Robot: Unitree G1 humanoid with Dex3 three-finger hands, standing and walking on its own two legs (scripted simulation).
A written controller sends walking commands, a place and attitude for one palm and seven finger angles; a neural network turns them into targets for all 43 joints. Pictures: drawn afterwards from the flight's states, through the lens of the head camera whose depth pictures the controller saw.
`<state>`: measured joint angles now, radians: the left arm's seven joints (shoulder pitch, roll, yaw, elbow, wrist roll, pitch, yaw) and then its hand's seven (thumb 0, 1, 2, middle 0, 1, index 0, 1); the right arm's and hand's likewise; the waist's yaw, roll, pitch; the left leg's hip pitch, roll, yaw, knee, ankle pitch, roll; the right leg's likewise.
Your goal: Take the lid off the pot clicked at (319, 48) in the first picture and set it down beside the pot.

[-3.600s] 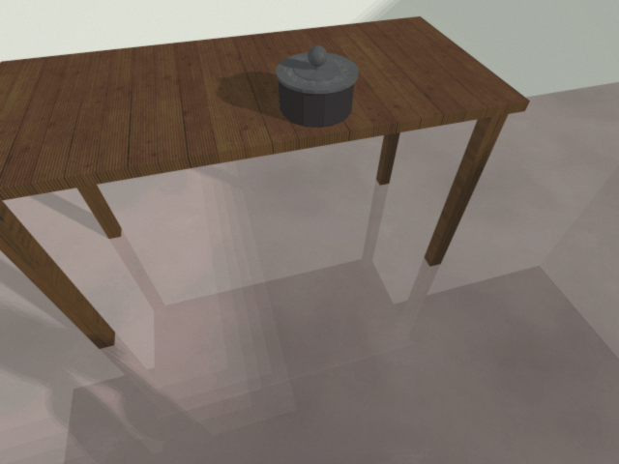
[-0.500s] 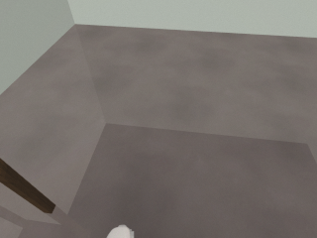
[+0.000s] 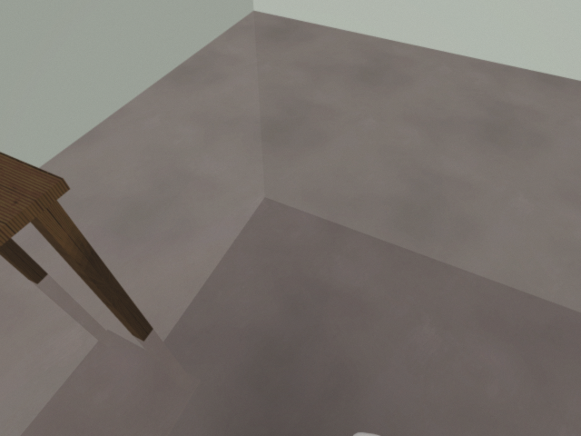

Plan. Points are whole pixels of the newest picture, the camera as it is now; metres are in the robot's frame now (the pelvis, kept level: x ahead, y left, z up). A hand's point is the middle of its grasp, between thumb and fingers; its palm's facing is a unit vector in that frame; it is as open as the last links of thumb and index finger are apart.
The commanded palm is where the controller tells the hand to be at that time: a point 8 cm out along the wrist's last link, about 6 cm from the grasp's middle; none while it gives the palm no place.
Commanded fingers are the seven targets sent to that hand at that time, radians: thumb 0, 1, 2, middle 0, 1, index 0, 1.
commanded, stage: turn to face it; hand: left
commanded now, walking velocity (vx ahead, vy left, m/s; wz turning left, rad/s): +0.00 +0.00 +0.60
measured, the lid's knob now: out of the picture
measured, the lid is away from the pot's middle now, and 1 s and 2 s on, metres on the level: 0.00 0.00 0.00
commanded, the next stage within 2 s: take the last steps up to it in 1.82 s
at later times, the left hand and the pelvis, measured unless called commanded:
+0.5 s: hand out of the picture -0.03 +0.18 -0.18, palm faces +0.38 -0.90 -0.23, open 7.4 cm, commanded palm none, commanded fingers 0.00 0.90 0.90 -0.20 -0.30 -0.20 -0.30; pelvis +0.00 -0.03 -0.01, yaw +20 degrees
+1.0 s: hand out of the picture -0.04 +0.18 -0.14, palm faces +0.59 -0.74 -0.33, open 7.4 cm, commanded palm none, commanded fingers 0.00 0.90 0.90 -0.20 -0.30 -0.20 -0.30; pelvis +0.00 -0.06 -0.01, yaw +37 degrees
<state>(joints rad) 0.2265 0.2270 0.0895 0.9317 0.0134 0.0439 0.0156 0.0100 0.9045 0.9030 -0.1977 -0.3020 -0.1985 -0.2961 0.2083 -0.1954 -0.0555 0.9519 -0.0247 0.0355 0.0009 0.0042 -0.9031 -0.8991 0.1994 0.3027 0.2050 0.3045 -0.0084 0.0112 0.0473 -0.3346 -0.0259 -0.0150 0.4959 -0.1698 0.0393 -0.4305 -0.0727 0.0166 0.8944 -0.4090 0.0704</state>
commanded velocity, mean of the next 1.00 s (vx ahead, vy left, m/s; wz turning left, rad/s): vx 0.00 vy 0.00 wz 0.60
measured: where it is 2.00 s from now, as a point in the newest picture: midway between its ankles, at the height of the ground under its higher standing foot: outside the picture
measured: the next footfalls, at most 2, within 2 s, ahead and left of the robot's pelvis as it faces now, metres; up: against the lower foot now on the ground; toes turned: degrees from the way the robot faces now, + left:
right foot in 0.12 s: +0.05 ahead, -0.16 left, +0.00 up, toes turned +4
left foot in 0.50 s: +0.02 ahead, +0.10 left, +0.00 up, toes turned +25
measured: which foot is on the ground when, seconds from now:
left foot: down 0.00-0.12, up 0.14-0.48, down 0.50-0.94, up 0.96-1.00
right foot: up 0.00-0.10, down 0.12-0.50, up 0.52-0.92, down 0.94-1.00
